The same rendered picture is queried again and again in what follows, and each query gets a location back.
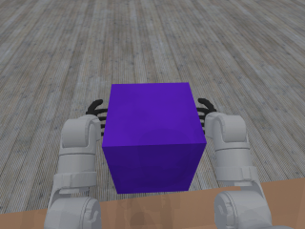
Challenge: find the robot right hand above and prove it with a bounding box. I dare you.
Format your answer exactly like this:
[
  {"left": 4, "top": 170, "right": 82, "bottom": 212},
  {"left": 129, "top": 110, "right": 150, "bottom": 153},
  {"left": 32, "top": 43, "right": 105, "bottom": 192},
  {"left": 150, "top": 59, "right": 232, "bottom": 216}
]
[{"left": 196, "top": 97, "right": 217, "bottom": 134}]

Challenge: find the left robot upper arm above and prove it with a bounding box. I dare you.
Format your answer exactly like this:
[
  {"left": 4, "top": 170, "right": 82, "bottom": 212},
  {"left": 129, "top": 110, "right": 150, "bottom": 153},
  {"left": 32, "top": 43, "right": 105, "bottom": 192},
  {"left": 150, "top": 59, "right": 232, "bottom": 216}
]
[{"left": 45, "top": 197, "right": 102, "bottom": 229}]

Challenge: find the right robot upper arm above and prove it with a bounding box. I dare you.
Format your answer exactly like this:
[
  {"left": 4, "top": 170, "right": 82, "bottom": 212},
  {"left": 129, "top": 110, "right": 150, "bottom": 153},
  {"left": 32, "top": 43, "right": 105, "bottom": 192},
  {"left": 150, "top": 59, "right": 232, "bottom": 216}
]
[{"left": 213, "top": 190, "right": 294, "bottom": 229}]

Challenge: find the robot left forearm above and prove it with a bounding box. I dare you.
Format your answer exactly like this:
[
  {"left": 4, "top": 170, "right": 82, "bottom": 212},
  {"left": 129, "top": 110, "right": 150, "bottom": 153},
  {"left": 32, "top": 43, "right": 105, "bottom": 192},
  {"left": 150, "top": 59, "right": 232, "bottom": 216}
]
[{"left": 44, "top": 114, "right": 102, "bottom": 229}]

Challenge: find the robot left hand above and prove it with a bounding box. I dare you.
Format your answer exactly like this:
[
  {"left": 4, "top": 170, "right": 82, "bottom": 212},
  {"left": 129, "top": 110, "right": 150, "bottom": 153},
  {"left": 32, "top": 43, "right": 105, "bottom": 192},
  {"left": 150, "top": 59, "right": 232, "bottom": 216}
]
[{"left": 85, "top": 99, "right": 108, "bottom": 136}]

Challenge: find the robot right forearm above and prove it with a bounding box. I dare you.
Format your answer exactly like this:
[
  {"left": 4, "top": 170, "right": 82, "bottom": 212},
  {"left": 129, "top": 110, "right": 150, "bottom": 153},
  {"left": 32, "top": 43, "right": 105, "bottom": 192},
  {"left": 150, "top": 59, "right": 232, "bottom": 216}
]
[{"left": 204, "top": 112, "right": 273, "bottom": 224}]

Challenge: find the carton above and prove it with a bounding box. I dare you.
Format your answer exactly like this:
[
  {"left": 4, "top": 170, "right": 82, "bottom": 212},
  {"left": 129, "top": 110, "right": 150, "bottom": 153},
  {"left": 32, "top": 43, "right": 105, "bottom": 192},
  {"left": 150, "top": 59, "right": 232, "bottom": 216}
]
[{"left": 102, "top": 82, "right": 207, "bottom": 195}]

